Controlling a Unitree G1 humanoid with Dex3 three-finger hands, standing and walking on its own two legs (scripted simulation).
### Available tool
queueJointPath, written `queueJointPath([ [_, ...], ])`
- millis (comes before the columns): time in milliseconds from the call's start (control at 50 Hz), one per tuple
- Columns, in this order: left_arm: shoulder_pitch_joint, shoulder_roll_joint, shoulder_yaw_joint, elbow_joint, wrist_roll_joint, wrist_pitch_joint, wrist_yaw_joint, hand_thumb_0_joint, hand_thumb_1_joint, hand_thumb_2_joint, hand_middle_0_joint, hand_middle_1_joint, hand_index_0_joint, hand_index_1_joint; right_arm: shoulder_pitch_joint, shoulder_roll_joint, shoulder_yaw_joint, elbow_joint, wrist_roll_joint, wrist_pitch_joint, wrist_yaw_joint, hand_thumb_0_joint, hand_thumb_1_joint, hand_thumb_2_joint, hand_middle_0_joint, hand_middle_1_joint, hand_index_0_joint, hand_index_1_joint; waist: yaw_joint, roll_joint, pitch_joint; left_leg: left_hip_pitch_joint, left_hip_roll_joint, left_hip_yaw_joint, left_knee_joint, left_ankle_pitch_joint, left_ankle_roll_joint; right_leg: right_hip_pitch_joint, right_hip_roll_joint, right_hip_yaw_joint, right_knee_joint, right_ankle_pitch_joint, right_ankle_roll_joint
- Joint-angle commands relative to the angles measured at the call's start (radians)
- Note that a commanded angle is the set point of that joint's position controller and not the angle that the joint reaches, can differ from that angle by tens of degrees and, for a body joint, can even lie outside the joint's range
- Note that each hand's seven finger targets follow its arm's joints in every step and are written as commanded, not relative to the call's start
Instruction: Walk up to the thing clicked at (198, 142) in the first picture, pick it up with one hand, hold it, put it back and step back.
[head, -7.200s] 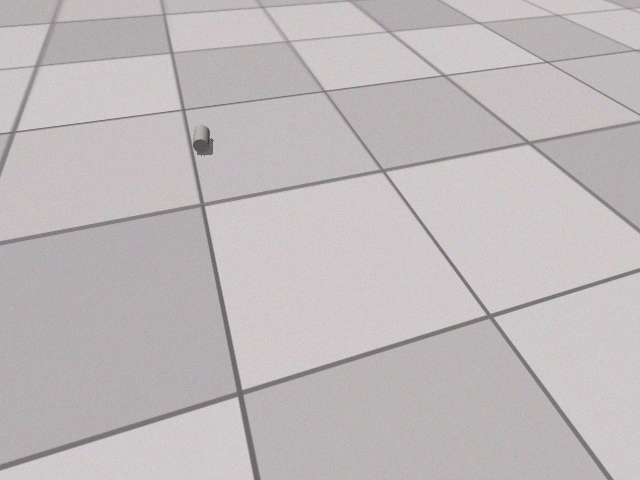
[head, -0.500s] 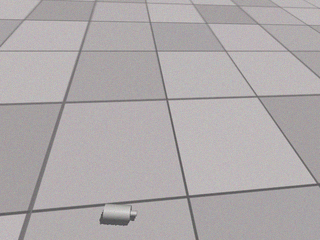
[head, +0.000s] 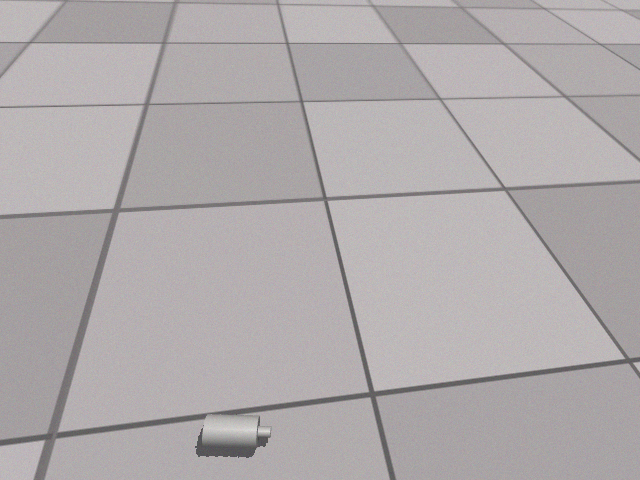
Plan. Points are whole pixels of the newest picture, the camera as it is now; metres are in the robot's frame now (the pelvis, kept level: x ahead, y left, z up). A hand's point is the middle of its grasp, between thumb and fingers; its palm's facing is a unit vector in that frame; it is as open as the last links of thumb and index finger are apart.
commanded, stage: walk up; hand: left
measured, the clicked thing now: (238, 431) +0.44 +0.19 -0.74
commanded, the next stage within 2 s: stand in 0.40 s
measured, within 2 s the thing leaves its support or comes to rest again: neither
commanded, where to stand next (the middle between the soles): +0.05 +0.01 m, yaw -2 degrees
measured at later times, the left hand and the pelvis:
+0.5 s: hand out of the picture +0.10 +0.24 -0.16, palm faces -0.03 -0.95 -0.32, open 7.4 cm; pelvis +0.01 -0.01 +0.00, yaw -1 degrees
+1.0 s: hand out of the picture +0.08 +0.24 -0.16, palm faces -0.01 -0.94 -0.34, open 7.4 cm; pelvis +0.01 -0.01 +0.00, yaw +0 degrees
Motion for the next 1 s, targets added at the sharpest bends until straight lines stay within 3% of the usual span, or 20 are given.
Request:
queueJointPath([
  [0, -0.046, 0.200, 0.039, -0.066, -0.005, -0.026, 0.015, 0.000, 0.900, 0.900, -0.200, -0.300, -0.200, -0.300, -0.049, -0.229, -0.046, -0.064, 0.002, -0.025, -0.015, 0.000, -0.900, -0.900, 0.200, 0.300, 0.200, 0.300, -0.003, 0.047, -0.090, 0.014, 0.161, -0.139, -0.043, 0.226, 0.003, 0.034, -0.135, 0.128, -0.019, 0.180, -0.007],
  [320, -0.055, 0.200, 0.040, -0.079, -0.001, -0.027, 0.019, 0.000, 0.900, 0.900, -0.200, -0.300, -0.200, -0.300, -0.051, -0.225, -0.049, -0.070, 0.001, -0.020, -0.014, 0.000, -0.900, -0.900, 0.200, 0.300, 0.200, 0.300, -0.009, 0.030, -0.073, 0.026, 0.156, -0.119, -0.043, 0.181, 0.003, 0.021, -0.129, 0.142, -0.030, 0.192, -0.010],
  [380, -0.066, 0.179, 0.030, -0.082, -0.008, -0.043, 0.027, 0.000, 0.900, 0.900, -0.200, -0.300, -0.200, -0.300, -0.063, -0.205, -0.035, -0.066, 0.008, -0.012, -0.007, 0.000, -0.900, -0.900, 0.200, 0.300, 0.200, 0.300, 0.003, 0.091, -0.097, 0.018, 0.156, -0.125, -0.037, 0.265, -0.003, 0.068, -0.150, 0.150, -0.036, 0.250, -0.016],
  [440, -0.059, 0.200, 0.031, -0.068, -0.006, -0.055, 0.037, 0.000, 0.900, 0.900, -0.200, -0.300, -0.200, -0.300, -0.054, -0.198, -0.031, -0.070, 0.010, -0.005, -0.003, 0.000, -0.900, -0.900, 0.200, 0.300, 0.200, 0.300, -0.003, 0.045, -0.111, 0.043, 0.162, -0.126, -0.033, 0.311, -0.004, 0.077, -0.151, 0.141, -0.029, 0.304, -0.013],
  [680, -0.066, 0.196, 0.023, -0.052, -0.007, -0.062, 0.043, 0.000, 0.900, 0.900, -0.200, -0.300, -0.200, -0.300, -0.052, -0.205, -0.031, -0.062, 0.006, 0.001, 0.003, 0.000, -0.900, -0.900, 0.200, 0.300, 0.200, 0.300, -0.006, 0.025, -0.085, 0.055, 0.161, -0.134, -0.052, 0.220, -0.002, 0.054, -0.154, 0.138, -0.066, 0.234, -0.007],
  [980, -0.055, 0.204, 0.019, -0.049, -0.005, -0.064, 0.044, 0.000, 0.900, 0.900, -0.200, -0.300, -0.200, -0.300, -0.049, -0.200, -0.030, -0.063, 0.005, -0.002, 0.005, 0.000, -0.900, -0.900, 0.200, 0.300, 0.200, 0.300, -0.001, 0.040, -0.083, 0.052, 0.162, -0.141, -0.059, 0.223, -0.001, 0.050, -0.155, 0.130, -0.064, 0.220, -0.009],
])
